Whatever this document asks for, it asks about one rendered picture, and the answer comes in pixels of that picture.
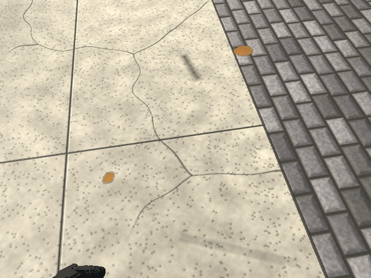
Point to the left robot hand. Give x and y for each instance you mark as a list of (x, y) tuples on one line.
[(75, 271)]

